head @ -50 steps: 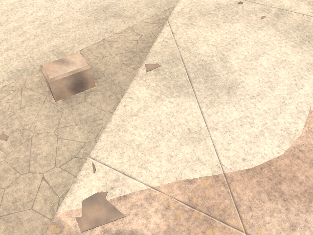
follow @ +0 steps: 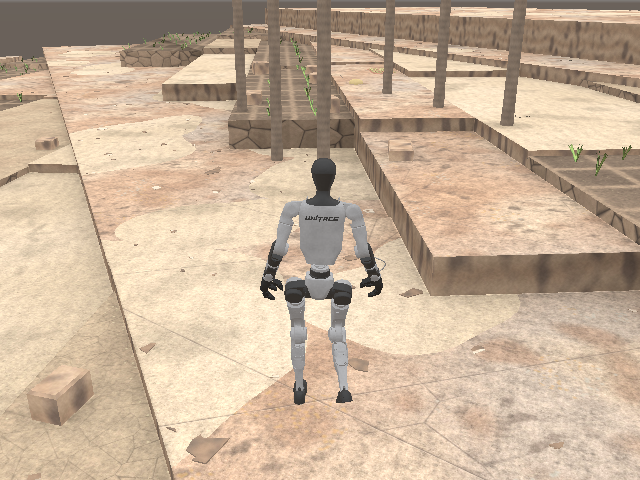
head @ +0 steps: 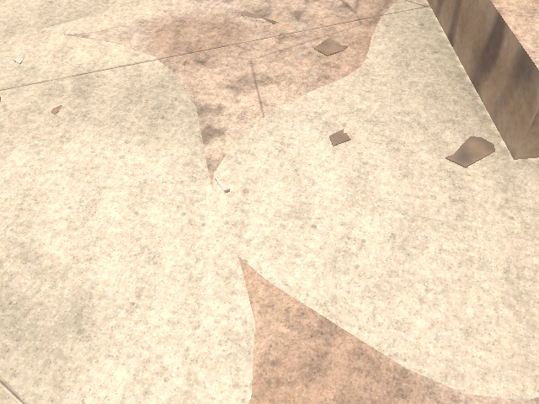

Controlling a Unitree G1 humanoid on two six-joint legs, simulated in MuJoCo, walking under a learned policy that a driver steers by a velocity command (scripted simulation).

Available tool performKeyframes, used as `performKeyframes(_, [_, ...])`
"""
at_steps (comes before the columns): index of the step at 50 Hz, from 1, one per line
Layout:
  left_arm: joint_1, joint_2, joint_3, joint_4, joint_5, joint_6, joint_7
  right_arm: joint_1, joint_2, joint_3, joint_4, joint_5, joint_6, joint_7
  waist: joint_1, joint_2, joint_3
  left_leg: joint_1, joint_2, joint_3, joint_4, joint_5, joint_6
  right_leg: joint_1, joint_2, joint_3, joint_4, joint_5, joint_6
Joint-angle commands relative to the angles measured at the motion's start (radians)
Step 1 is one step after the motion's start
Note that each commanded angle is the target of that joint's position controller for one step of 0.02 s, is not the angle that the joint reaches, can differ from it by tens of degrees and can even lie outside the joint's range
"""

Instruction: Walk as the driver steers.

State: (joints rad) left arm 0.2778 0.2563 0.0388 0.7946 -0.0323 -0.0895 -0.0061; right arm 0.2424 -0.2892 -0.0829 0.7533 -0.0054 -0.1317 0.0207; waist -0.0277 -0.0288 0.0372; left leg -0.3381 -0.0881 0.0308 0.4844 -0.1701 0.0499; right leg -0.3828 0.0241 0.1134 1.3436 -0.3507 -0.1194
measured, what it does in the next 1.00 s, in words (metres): walks ahead, turning left: right foot, then left foot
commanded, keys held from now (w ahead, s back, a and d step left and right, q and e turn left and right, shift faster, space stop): w+shift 0.06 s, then w+q+shift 0.84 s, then q+shift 0.10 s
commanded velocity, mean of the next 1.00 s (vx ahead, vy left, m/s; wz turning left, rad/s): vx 0.97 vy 0.00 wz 0.63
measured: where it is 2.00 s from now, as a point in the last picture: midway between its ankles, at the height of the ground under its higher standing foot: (178, 209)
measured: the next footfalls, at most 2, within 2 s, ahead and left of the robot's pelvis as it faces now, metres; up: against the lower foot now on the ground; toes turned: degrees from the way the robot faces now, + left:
right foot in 0.32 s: +0.50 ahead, -0.18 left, +0.00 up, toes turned +8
left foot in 0.78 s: +0.82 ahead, +0.18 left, +0.00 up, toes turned +34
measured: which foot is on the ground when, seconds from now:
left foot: down 0.00-0.32, up 0.34-0.76, down 0.78-1.00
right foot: up 0.00-0.30, down 0.32-0.78, up 0.80-1.00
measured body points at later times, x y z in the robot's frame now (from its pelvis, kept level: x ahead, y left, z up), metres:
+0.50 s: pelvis +0.44 -0.05 +0.01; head +0.44 -0.04 +0.46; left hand +0.43 +0.25 -0.10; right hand +0.62 -0.29 -0.10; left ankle +0.38 +0.08 -0.61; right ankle +0.46 -0.18 -0.73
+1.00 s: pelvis +0.81 +0.14 +0.01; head +0.82 +0.17 +0.46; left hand +0.85 +0.48 -0.04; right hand +1.01 -0.05 -0.10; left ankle +0.78 +0.16 -0.73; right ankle +1.04 +0.04 -0.64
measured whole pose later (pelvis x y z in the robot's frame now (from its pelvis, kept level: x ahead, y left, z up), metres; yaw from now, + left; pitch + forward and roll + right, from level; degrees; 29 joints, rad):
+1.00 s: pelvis +0.81 +0.14 +0.01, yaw +43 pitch -1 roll -1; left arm 0.02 0.27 0.02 0.59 0.02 -0.14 0.01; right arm 0.44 -0.25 -0.05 0.72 0.02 -0.06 0.02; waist -0.07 -0.02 0.07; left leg -0.20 -0.17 -0.09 0.49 -0.25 0.15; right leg -0.66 -0.09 0.17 1.06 -0.23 0.03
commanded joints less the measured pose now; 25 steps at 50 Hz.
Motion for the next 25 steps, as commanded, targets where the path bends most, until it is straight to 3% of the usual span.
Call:
performKeyframes(1, [-0.042, 0.005, -0.011, -0.117, -0.003, -0.017, -0.008, 0.062, 0.004, 0.014, -0.003, -0.003, -0.019, 0.017, 0.035, 0.024, -0.031, 0.226, 0.296, -0.472, -0.314, -0.225, 0.203, -0.312, -0.134, 0.052, -0.044, 0.025, -0.009])
performKeyframes(3, [-0.068, -0.010, -0.024, -0.138, 0.004, -0.011, -0.007, 0.067, -0.007, 0.019, 0.021, 0.023, -0.019, 0.017, 0.061, 0.044, 0.032, 0.147, 0.297, -0.411, -0.354, -0.179, 0.209, -0.365, -0.171, 0.028, -0.121, 0.060, 0.009])
performKeyframes(5, [-0.158, 0.001, -0.034, -0.186, 0.035, -0.023, -0.002, 0.102, -0.057, 0.015, 0.029, 0.024, -0.020, 0.006, 0.051, 0.026, 0.082, 0.097, 0.286, -0.390, -0.384, -0.110, 0.224, -0.424, -0.191, 0.000, -0.231, 0.201, 0.045])
performKeyframes(7, [-0.248, 0.020, -0.039, -0.223, 0.048, -0.039, -0.011, 0.119, -0.073, 0.015, 0.023, 0.031, -0.019, -0.007, 0.027, 0.026, 0.101, 0.015, 0.232, -0.289, -0.394, -0.009, 0.193, -0.320, -0.171, -0.029, -0.440, 0.376, 0.075])
performKeyframes(8, [-0.301, 0.020, -0.042, -0.237, 0.046, -0.047, -0.019, 0.143, -0.084, 0.014, 0.023, 0.039, -0.019, -0.011, 0.006, 0.020, 0.100, -0.039, 0.207, -0.240, -0.403, 0.023, 0.176, -0.206, -0.138, -0.064, -0.544, 0.454, 0.090])
performKeyframes(10, [-0.380, 0.027, -0.039, -0.259, 0.028, -0.062, -0.032, 0.219, -0.115, 0.012, 0.034, 0.051, -0.014, -0.015, -0.034, 0.042, 0.086, -0.051, 0.218, -0.233, -0.418, 0.026, 0.165, -0.035, -0.079, -0.093, -0.672, 0.528, 0.116])
performKeyframes(12, [-0.392, 0.071, -0.018, -0.267, 0.010, -0.066, -0.032, 0.260, -0.108, 0.020, 0.048, 0.054, 0.007, -0.021, -0.030, 0.079, 0.076, 0.105, 0.252, -0.266, -0.351, 0.070, 0.143, -0.021, -0.055, -0.077, -0.780, 0.475, 0.120])
performKeyframes(13, [-0.361, 0.103, 0.000, -0.265, 0.005, -0.069, -0.029, 0.273, -0.109, 0.024, 0.058, 0.047, 0.019, -0.023, -0.004, 0.102, 0.050, 0.186, 0.266, -0.270, -0.272, 0.211, 0.124, 0.002, -0.038, -0.079, -0.807, 0.407, 0.108])
performKeyframes(14, [-0.277, 0.146, 0.023, -0.252, 0.003, -0.071, -0.022, 0.282, -0.121, 0.025, 0.068, 0.033, 0.031, -0.023, 0.049, 0.123, -0.015, 0.230, 0.254, -0.257, -0.129, 0.408, 0.101, 0.096, -0.010, -0.098, -0.809, 0.316, 0.084])
performKeyframes(15, [-0.119, 0.179, 0.044, -0.230, 0.001, -0.068, -0.013, 0.261, -0.140, 0.024, 0.065, 0.015, 0.039, -0.021, 0.153, 0.160, -0.114, 0.166, 0.224, -0.227, 0.087, 0.534, 0.070, 0.300, -0.018, -0.108, -0.777, 0.270, 0.060])
performKeyframes(16, [0.144, 0.240, 0.065, -0.187, 0.013, -0.057, 0.006, 0.212, -0.099, 0.040, 0.020, -0.014, 0.036, -0.020, 0.272, 0.115, -0.293, -0.063, 0.178, -0.208, 0.442, 0.380, 0.033, 0.649, -0.198, 0.060, -0.714, 0.148, 0.016])
performKeyframes(17, [0.235, 0.347, 0.087, -0.148, 0.044, -0.047, -0.006, 0.407, 0.095, 0.088, -0.007, 0.026, 0.012, -0.016, 0.151, -0.290, -0.552, -0.362, 0.067, -0.174, 0.828, -0.291, 0.000, 0.979, -0.476, 0.616, -0.873, -0.210, -0.130])
performKeyframes(18, [0.255, 0.253, 0.073, -0.131, 0.036, -0.044, -0.014, 0.359, 0.020, 0.074, -0.003, 0.086, 0.006, -0.024, 0.182, -0.315, -0.528, -0.488, 0.106, -0.217, 0.987, -0.271, 0.014, 0.925, -0.476, 0.820, -1.062, -0.466, -0.130])
performKeyframes(19, [0.192, 0.181, 0.056, -0.116, 0.023, -0.043, -0.007, 0.204, -0.036, 0.054, -0.032, 0.100, 0.011, -0.035, 0.192, -0.227, -0.295, -0.597, 0.143, -0.169, 1.039, -0.202, 0.012, 0.785, -0.442, 0.644, -1.075, -0.383, -0.084])
performKeyframes(20, [0.124, 0.138, 0.043, -0.106, 0.027, -0.039, -0.006, 0.118, -0.041, 0.052, -0.054, 0.077, 0.018, -0.039, 0.165, -0.100, -0.187, -0.586, 0.191, -0.145, 1.013, -0.136, 0.012, 0.625, -0.420, 0.471, -1.059, -0.184, -0.063])
performKeyframes(21, [0.066, 0.098, 0.034, -0.093, 0.041, -0.038, -0.010, 0.060, -0.036, 0.044, -0.065, 0.050, 0.031, -0.035, 0.128, -0.029, -0.105, -0.518, 0.220, -0.138, 0.956, -0.101, 0.017, 0.460, -0.365, 0.326, -1.075, -0.030, -0.045])
performKeyframes(22, [0.018, 0.064, 0.028, -0.079, 0.058, -0.041, -0.009, 0.083, -0.010, 0.040, -0.077, 0.052, 0.050, -0.023, 0.068, -0.079, -0.074, -0.458, 0.252, -0.155, 0.921, -0.080, 0.015, 0.356, -0.344, 0.227, -1.094, 0.039, -0.042])
performKeyframes(24, [-0.045, 0.027, 0.028, -0.054, 0.039, -0.042, -0.013, 0.080, 0.037, 0.043, -0.094, 0.064, 0.093, -0.007, 0.018, -0.097, -0.009, -0.430, 0.287, -0.152, 0.873, -0.113, 0.015, 0.250, -0.326, 0.062, -1.142, 0.134, -0.021])
performKeyframes(25, [-0.063, 0.035, 0.032, -0.048, 0.034, -0.044, -0.012, 0.064, 0.041, 0.043, -0.105, 0.057, 0.107, -0.004, 0.006, -0.070, 0.019, -0.444, 0.290, -0.144, 0.865, -0.095, 0.012, 0.220, -0.323, -0.001, -1.163, 0.194, -0.016])
Over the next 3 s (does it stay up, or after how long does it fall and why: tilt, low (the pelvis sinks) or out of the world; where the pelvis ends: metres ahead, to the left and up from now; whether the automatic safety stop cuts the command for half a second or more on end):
stays up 1.08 0.35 0.01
